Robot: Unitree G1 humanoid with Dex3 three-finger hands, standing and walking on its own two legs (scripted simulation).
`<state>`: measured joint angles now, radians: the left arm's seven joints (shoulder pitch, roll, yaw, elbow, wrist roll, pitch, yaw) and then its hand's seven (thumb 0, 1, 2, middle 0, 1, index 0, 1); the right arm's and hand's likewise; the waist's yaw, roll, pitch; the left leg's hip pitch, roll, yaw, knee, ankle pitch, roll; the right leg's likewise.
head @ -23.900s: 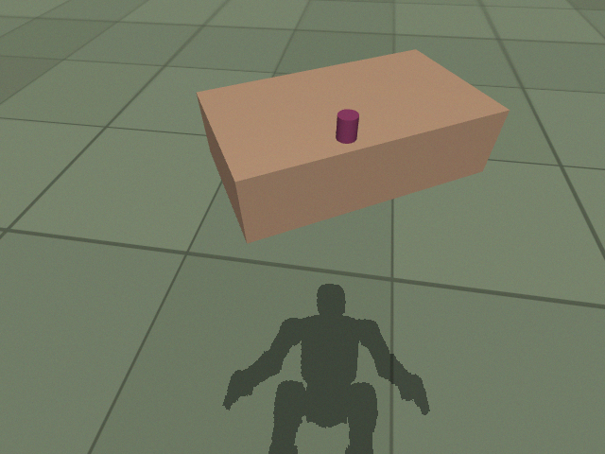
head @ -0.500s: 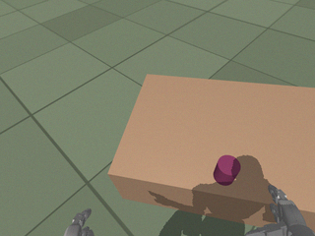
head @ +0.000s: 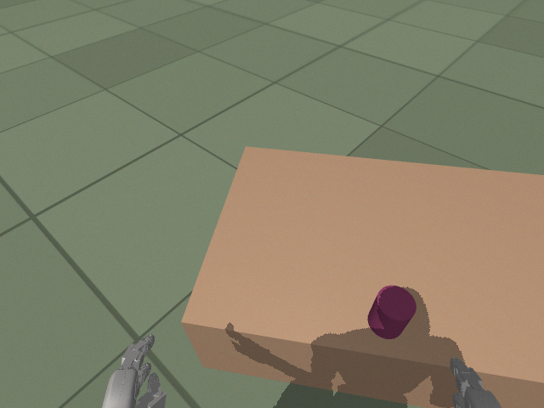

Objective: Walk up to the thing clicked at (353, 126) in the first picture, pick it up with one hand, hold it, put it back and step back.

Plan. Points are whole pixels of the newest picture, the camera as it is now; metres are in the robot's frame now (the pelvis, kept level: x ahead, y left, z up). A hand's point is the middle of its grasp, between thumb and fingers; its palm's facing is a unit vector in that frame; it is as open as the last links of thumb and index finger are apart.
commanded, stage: home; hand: right
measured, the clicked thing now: (390, 312) +0.45 -0.24 -0.30
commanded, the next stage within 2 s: stand in 1.78 s
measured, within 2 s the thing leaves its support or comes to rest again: neither
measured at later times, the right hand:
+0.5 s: hand out of the picture +0.14 -0.19 -0.05, palm faces +0.03 +0.97 -0.23, open 17.7 cm
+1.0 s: hand out of the picture +0.15 -0.20 -0.05, palm faces +0.02 +0.97 -0.23, open 17.6 cm
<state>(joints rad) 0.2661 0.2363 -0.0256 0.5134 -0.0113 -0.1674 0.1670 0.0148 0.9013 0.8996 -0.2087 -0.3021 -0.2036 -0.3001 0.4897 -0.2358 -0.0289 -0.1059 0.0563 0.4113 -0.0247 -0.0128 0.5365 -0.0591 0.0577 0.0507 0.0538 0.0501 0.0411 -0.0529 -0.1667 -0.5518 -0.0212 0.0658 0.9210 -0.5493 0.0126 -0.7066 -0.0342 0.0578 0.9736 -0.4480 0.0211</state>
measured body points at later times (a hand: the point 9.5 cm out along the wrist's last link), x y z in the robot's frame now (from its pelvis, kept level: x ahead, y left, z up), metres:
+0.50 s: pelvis -0.02 -0.01 +0.00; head +0.00 -0.01 +0.45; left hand +0.13 +0.24 -0.07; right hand +0.14 -0.24 -0.03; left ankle -0.05 +0.11 -0.68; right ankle +0.02 -0.13 -0.68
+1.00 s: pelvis -0.02 -0.02 +0.00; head +0.01 -0.02 +0.45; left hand +0.14 +0.23 -0.07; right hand +0.15 -0.25 -0.03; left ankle -0.05 +0.11 -0.68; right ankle +0.02 -0.13 -0.68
